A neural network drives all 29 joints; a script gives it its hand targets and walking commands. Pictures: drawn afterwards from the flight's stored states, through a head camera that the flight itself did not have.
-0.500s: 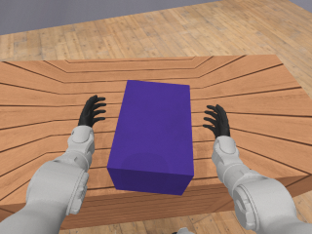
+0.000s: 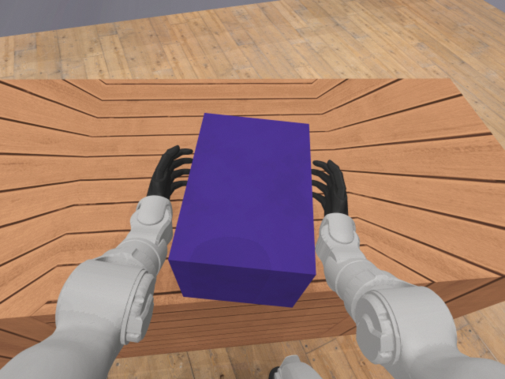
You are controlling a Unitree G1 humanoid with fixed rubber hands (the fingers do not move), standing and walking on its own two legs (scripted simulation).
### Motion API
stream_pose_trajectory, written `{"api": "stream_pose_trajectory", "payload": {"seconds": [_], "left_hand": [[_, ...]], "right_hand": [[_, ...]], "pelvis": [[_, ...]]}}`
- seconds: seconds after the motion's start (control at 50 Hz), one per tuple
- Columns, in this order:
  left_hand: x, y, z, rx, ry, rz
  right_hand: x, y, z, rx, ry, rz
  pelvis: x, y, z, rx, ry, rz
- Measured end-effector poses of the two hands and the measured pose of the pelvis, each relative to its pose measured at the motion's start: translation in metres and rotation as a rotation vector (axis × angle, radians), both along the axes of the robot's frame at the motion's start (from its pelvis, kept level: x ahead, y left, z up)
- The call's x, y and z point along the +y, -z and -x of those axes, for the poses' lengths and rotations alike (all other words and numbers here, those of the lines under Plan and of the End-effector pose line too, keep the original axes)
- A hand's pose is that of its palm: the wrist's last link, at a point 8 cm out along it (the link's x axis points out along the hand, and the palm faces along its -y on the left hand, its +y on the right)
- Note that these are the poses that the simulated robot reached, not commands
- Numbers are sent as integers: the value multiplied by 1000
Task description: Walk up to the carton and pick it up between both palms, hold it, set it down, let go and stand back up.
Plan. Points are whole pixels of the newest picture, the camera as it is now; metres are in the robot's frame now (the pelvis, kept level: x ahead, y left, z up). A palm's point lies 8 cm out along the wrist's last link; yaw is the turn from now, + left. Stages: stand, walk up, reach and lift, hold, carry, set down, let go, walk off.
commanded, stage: reach and lift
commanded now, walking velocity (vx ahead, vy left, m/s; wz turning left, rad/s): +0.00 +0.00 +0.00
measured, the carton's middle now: (247, 208) +0.43 -0.04 -0.02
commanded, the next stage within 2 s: none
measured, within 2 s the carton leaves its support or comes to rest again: neither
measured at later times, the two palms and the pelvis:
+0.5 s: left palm (162, 193) +0.45 +0.10 +0.03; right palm (333, 214) +0.37 -0.18 +0.02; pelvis +0.01 +0.01 +0.02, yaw -1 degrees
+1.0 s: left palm (160, 195) +0.44 +0.11 +0.02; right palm (332, 217) +0.37 -0.17 +0.02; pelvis +0.03 +0.01 +0.05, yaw +0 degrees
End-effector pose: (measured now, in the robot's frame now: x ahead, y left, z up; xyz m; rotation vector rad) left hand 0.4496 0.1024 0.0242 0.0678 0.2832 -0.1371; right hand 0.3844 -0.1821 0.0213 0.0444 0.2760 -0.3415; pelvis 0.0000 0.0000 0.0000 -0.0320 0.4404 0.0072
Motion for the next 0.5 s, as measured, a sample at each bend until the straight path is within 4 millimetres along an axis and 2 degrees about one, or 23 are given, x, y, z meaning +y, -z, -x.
{"api": "stream_pose_trajectory", "payload": {"seconds": [0.5], "left_hand": [[-1,-1,3,7,4,-5]], "right_hand": [[4,-1,12,-25,34,14]], "pelvis": [[12,-23,-10,-48,10,13]]}}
